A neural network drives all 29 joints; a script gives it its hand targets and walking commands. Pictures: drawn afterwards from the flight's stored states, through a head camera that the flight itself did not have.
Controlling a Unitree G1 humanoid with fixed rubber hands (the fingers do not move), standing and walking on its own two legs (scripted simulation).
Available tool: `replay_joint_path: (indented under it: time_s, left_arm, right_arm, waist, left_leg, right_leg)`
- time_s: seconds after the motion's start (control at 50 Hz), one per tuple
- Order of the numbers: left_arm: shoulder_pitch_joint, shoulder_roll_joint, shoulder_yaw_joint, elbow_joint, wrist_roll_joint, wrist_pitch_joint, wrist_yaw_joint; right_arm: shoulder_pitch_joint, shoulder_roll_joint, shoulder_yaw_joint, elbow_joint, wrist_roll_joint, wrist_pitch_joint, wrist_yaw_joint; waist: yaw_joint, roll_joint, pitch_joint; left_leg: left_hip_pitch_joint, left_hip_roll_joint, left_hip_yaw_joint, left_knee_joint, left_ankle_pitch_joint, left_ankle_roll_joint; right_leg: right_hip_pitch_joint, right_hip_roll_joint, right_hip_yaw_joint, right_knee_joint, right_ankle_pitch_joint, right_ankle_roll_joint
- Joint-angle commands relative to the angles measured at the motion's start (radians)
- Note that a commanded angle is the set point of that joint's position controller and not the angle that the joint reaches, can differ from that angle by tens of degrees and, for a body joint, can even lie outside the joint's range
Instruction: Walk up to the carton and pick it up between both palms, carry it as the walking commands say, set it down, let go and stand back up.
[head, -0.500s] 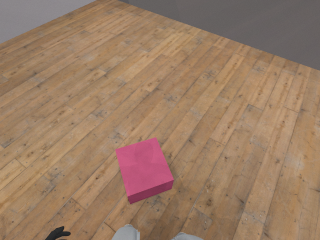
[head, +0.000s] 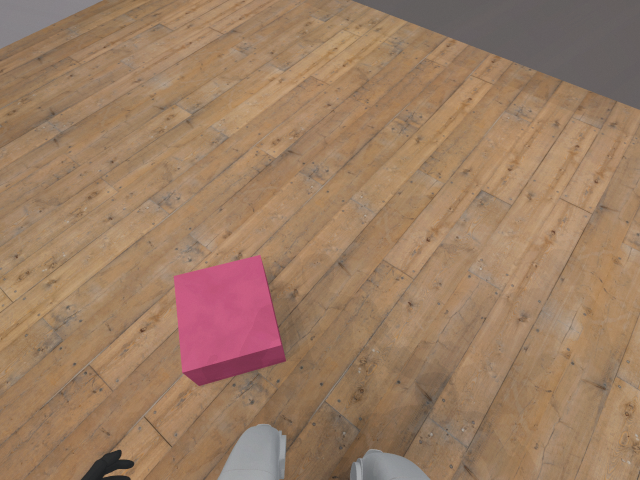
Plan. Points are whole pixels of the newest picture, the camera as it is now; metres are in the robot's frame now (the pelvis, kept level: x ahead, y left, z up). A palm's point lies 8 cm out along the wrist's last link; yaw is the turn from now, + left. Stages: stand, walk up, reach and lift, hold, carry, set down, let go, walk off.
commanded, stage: walk up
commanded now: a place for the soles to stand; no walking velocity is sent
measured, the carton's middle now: (230, 319) +0.57 +0.29 -0.65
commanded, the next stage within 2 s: none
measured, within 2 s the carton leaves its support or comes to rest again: neither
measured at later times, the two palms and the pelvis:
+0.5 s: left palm (140, 472) +0.15 +0.22 -0.03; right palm (629, 416) +0.21 -0.43 -0.16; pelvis +0.08 -0.13 -0.01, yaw +7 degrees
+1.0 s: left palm out of the picture +0.05 +0.30 -0.06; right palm (581, 396) +0.24 -0.35 -0.13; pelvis +0.06 -0.05 -0.01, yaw +16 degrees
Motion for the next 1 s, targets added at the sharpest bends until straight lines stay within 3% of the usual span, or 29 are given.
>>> replay_joint_path:
  time_s: [0.0, 0.04, 0.06, 0.08, 0.1, 0.12, 0.14, 0.16, 0.18, 0.2, 0.22, 0.24, 0.26, 0.28, 0.3, 0.32, 0.34, 0.36, 0.4, 0.48, 0.56, 0.6, 0.66, 0.72, 0.8, 0.84, 0.92, 0.96, 0.98]
  left_arm:
    - [0.193, 0.231, 0.130, 0.016, -0.008, -0.078, 0.089]
    - [0.058, 0.233, 0.133, -0.026, -0.009, -0.064, 0.093]
    - [-0.078, 0.243, 0.133, -0.070, -0.016, -0.059, 0.089]
    - [-0.199, 0.253, 0.132, -0.096, -0.028, -0.058, 0.094]
    - [-0.140, 0.199, 0.111, -0.108, -0.048, -0.076, 0.106]
    - [-0.030, 0.154, 0.094, -0.121, -0.038, -0.101, 0.120]
    - [-0.090, 0.225, 0.100, -0.129, -0.022, -0.106, 0.130]
    - [-0.080, 0.223, 0.101, -0.075, -0.018, -0.097, 0.129]
    - [0.022, 0.208, 0.072, -0.027, -0.045, -0.095, 0.116]
    - [0.097, 0.213, 0.076, 0.009, -0.054, -0.105, 0.100]
    - [0.220, 0.228, 0.097, 0.067, -0.051, -0.107, 0.100]
    - [0.386, 0.260, 0.122, 0.156, -0.045, -0.106, 0.117]
    - [0.400, 0.310, 0.140, 0.180, -0.024, -0.101, 0.140]
    - [0.336, 0.360, 0.145, 0.135, -0.004, -0.103, 0.156]
    - [0.179, 0.400, 0.150, 0.075, 0.003, -0.097, 0.161]
    - [0.071, 0.407, 0.144, 0.038, 0.009, -0.093, 0.157]
    - [-0.022, 0.385, 0.138, 0.024, 0.017, -0.097, 0.160]
    - [-0.062, 0.360, 0.132, 0.024, 0.006, -0.099, 0.168]
    - [0.030, 0.354, 0.141, 0.041, -0.002, -0.107, 0.161]
    - [0.158, 0.325, 0.146, 0.062, -0.006, -0.128, 0.167]
    - [0.303, 0.291, 0.145, 0.089, -0.008, -0.129, 0.185]
    - [0.321, 0.276, 0.140, 0.079, -0.007, -0.128, 0.197]
    - [0.257, 0.267, 0.132, 0.033, -0.002, -0.131, 0.202]
    - [0.225, 0.288, 0.133, 0.016, 0.001, -0.139, 0.194]
    - [0.212, 0.326, 0.137, 0.018, 0.009, -0.143, 0.176]
    - [0.217, 0.346, 0.140, 0.021, 0.010, -0.143, 0.170]
    - [0.167, 0.402, 0.143, 0.018, 0.018, -0.135, 0.165]
    - [0.075, 0.424, 0.137, 0.014, 0.018, -0.125, 0.160]
    - [0.024, 0.409, 0.129, 0.008, 0.017, -0.116, 0.153]
  right_arm:
    - [0.016, -0.141, -0.075, -0.011, -0.004, 0.013, 0.051]
    - [0.144, -0.159, -0.085, 0.022, -0.008, 0.026, 0.061]
    - [0.309, -0.187, -0.102, 0.061, -0.016, 0.028, 0.063]
    - [0.492, -0.237, -0.150, 0.112, -0.019, 0.030, 0.057]
    - [0.462, -0.247, -0.179, 0.082, -0.018, 0.034, 0.040]
    - [0.233, -0.242, -0.159, -0.006, -0.015, 0.029, 0.023]
    - [0.129, -0.216, -0.137, -0.066, -0.006, 0.014, 0.012]
    - [0.026, -0.165, -0.103, -0.092, -0.015, 0.013, 0.005]
    - [-0.154, -0.160, -0.100, -0.126, -0.011, 0.027, -0.008]
    - [-0.241, -0.153, -0.089, -0.142, -0.015, 0.032, -0.001]
    - [-0.297, -0.188, -0.091, -0.153, -0.035, 0.037, 0.021]
    - [-0.345, -0.206, -0.093, -0.162, -0.045, 0.054, 0.048]
    - [-0.258, -0.155, -0.085, -0.161, -0.050, 0.078, 0.061]
    - [-0.082, -0.131, -0.092, -0.151, -0.058, 0.106, 0.072]
    - [-0.018, -0.171, -0.119, -0.131, -0.064, 0.128, 0.086]
    - [-0.018, -0.219, -0.139, -0.102, -0.053, 0.135, 0.104]
    - [0.025, -0.247, -0.159, -0.060, -0.049, 0.147, 0.118]
    - [0.056, -0.251, -0.160, -0.021, -0.038, 0.159, 0.129]
    - [-0.005, -0.234, -0.153, -0.029, -0.034, 0.155, 0.134]
    - [-0.048, -0.216, -0.135, -0.020, -0.037, 0.143, 0.152]
    - [-0.060, -0.179, -0.108, -0.040, -0.035, 0.135, 0.145]
    - [-0.069, -0.164, -0.097, -0.054, -0.032, 0.136, 0.139]
    - [-0.055, -0.159, -0.091, -0.059, -0.038, 0.138, 0.133]
    - [-0.078, -0.167, -0.091, -0.078, -0.046, 0.137, 0.130]
    - [-0.109, -0.169, -0.101, -0.111, -0.053, 0.131, 0.136]
    - [-0.128, -0.167, -0.105, -0.126, -0.055, 0.130, 0.142]
    - [-0.170, -0.192, -0.127, -0.134, -0.055, 0.130, 0.160]
    - [-0.088, -0.209, -0.145, -0.098, -0.056, 0.130, 0.173]
    - [0.011, -0.232, -0.160, -0.053, -0.061, 0.129, 0.178]
  waist:
    - [0.071, 0.026, -0.297]
    - [-0.011, -0.005, -0.292]
    - [-0.128, 0.011, -0.310]
    - [-0.277, 0.082, -0.333]
    - [-0.310, 0.432, -0.438]
    - [-0.208, 0.707, -0.518]
    - [-0.179, 0.514, -0.516]
    - [-0.099, 0.208, -0.377]
    - [-0.014, 0.209, -0.263]
    - [0.044, 0.169, -0.218]
    - [0.111, 0.224, -0.225]
    - [0.192, 0.131, -0.200]
    - [0.185, -0.062, -0.152]
    - [0.087, -0.187, -0.195]
    - [0.013, -0.078, -0.251]
    - [-0.029, -0.031, -0.243]
    - [-0.064, 0.026, -0.188]
    - [-0.082, 0.024, -0.126]
    - [-0.029, -0.021, -0.084]
    - [0.024, -0.052, -0.237]
    - [0.089, -0.149, -0.404]
    - [0.093, -0.162, -0.435]
    - [0.052, -0.064, -0.425]
    - [0.023, 0.015, -0.351]
    - [0.014, 0.031, -0.243]
    - [0.025, 0.014, -0.229]
    - [0.043, -0.069, -0.218]
    - [-0.014, -0.125, -0.235]
    - [-0.073, -0.056, -0.277]
  left_leg:
    - [-0.192, -0.034, 0.012, -0.234, -0.003, -0.014]
    - [-0.002, -0.076, 0.164, -0.552, -0.078, -0.032]
    - [0.278, -0.087, 0.254, -0.834, -0.021, -0.004]
    - [0.553, -0.074, 0.263, -0.945, 0.204, 0.094]
    - [0.877, 0.088, -0.144, -0.818, 0.555, 0.237]
    - [1.056, 0.290, -0.542, -0.731, 0.846, 0.400]
    - [0.972, 0.388, -0.655, -0.693, 0.758, 0.438]
    - [0.709, 0.404, -0.582, -0.703, 0.646, 0.410]
    - [0.436, 0.417, -0.485, -0.620, 0.666, 0.349]
    - [0.259, 0.325, -0.365, -0.594, 0.642, 0.229]
    - [0.102, 0.254, -0.261, -0.608, 0.533, 0.164]
    - [-0.147, 0.125, -0.156, -0.430, 0.283, 0.104]
    - [-0.249, -0.023, -0.102, -0.227, 0.000, 0.062]
    - [-0.286, -0.115, -0.140, -0.038, -0.240, 0.027]
    - [-0.203, -0.069, -0.266, 0.064, -0.200, -0.018]
    - [-0.146, -0.032, -0.256, 0.113, -0.120, -0.027]
    - [-0.103, -0.004, -0.238, 0.149, -0.055, -0.012]
    - [-0.076, -0.020, -0.208, 0.158, 0.008, -0.015]
    - [-0.135, -0.030, -0.224, 0.158, 0.063, -0.044]
    - [-0.160, -0.038, -0.218, 0.054, 0.099, -0.061]
    - [-0.243, -0.062, -0.211, 0.062, 0.044, -0.054]
    - [-0.293, -0.059, -0.231, 0.116, 0.043, -0.040]
    - [-0.301, -0.026, -0.215, 0.152, 0.034, -0.029]
    - [-0.254, 0.032, -0.212, 0.128, 0.025, -0.021]
    - [-0.209, 0.096, -0.200, 0.022, 0.004, -0.022]
    - [-0.199, 0.119, -0.181, -0.037, -0.024, -0.022]
    - [-0.039, 0.183, -0.117, -0.225, -0.114, -0.020]
    - [0.150, 0.154, -0.048, -0.385, -0.094, -0.007]
    - [0.367, 0.115, -0.006, -0.498, -0.047, 0.021]
  right_leg:
    - [0.666, -0.214, 0.266, -0.375, 1.058, 0.283]
    - [0.615, -0.135, 0.101, -0.339, 1.274, 0.402]
    - [0.457, -0.052, -0.035, -0.170, 1.521, 0.492]
    - [0.243, 0.012, -0.042, 0.279, 1.674, 0.476]
    - [-0.163, -0.003, 0.112, 0.747, 0.919, 0.322]
    - [-0.509, 0.071, 0.280, 0.893, -0.313, 0.249]
    - [-0.569, -0.029, 0.476, 0.871, -0.457, 0.150]
    - [-0.475, -0.102, 0.485, 0.698, -0.394, 0.069]
    - [-0.310, -0.166, 0.548, 0.330, -0.419, 0.050]
    - [-0.151, -0.171, 0.520, -0.010, -0.274, 0.029]
    - [0.064, -0.133, 0.398, -0.201, -0.036, 0.042]
    - [0.332, -0.104, 0.293, -0.297, 0.232, 0.087]
    - [0.341, -0.110, 0.313, -0.359, 0.300, 0.131]
    - [0.285, -0.291, 0.619, -0.450, 0.425, 0.104]
    - [0.151, -0.447, 0.806, -0.539, 0.286, -0.008]
    - [0.047, -0.459, 0.749, -0.631, 0.012, -0.082]
    - [-0.044, -0.438, 0.637, -0.675, -0.204, -0.053]
    - [-0.097, -0.403, 0.592, -0.674, -0.241, 0.015]
    - [-0.027, -0.390, 0.614, -0.666, -0.214, 0.065]
    - [0.341, -0.275, 0.424, -0.505, 0.253, 0.206]
    - [0.683, -0.213, 0.284, -0.316, 0.747, 0.241]
    - [0.742, -0.241, 0.294, -0.279, 0.894, 0.222]
    - [0.678, -0.322, 0.339, -0.262, 0.973, 0.133]
    - [0.513, -0.396, 0.382, -0.268, 0.955, 0.012]
    - [0.355, -0.455, 0.354, -0.284, 0.897, -0.179]
    - [0.341, -0.476, 0.335, -0.283, 0.895, -0.239]
    - [0.198, -0.512, 0.292, -0.308, 0.769, -0.259]
    - [0.043, -0.484, 0.237, -0.300, 0.586, -0.216]
    - [-0.103, -0.421, 0.172, -0.219, 0.386, -0.164]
